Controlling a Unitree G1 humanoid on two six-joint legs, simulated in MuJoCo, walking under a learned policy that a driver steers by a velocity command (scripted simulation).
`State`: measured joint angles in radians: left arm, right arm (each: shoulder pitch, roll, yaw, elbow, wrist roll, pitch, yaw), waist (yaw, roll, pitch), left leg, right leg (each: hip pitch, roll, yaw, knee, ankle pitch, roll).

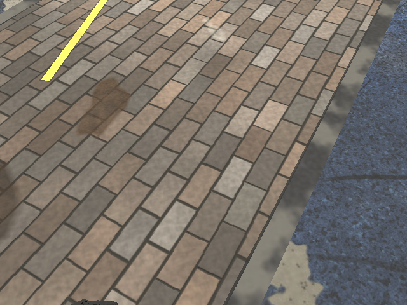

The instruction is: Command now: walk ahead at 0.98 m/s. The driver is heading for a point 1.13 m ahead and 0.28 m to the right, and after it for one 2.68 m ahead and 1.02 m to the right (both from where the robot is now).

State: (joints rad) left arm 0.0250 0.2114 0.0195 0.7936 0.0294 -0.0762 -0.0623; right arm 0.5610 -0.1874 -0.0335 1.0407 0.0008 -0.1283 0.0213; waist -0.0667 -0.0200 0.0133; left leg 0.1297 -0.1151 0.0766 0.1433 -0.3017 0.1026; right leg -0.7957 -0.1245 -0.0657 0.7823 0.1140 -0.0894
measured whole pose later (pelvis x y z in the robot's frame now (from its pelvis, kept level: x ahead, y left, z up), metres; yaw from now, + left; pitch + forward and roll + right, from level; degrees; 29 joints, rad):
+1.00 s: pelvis +0.62 +0.00 +0.00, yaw -23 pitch +1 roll +2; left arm 0.16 0.28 0.09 0.70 -0.03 0.07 0.00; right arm 0.07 -0.30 -0.06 0.81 -0.01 0.00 -0.04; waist 0.00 0.01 0.05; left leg -0.28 0.09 0.33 0.40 -0.12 0.05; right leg -0.50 -0.11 -0.06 0.83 -0.29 0.02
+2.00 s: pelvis +0.83 -0.21 +0.01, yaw -29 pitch +2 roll +0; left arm 0.13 0.26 0.05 0.61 0.04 -0.01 0.04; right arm 0.19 -0.35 -0.12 0.71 0.03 0.04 -0.02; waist -0.03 0.04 0.04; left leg -0.58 -0.08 -0.10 1.07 -0.40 -0.05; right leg -0.30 0.02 0.02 0.45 -0.18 -0.02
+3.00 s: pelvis +1.04 -0.27 -0.01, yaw -13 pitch +4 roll +1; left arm 0.31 0.33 0.06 0.69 0.02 -0.03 -0.05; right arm 0.28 -0.32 -0.05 0.72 -0.07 -0.05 0.02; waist 0.02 0.06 -0.04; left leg -0.35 0.04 -0.02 1.09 -0.41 0.01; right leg -0.37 0.06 -0.03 0.65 -0.35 -0.10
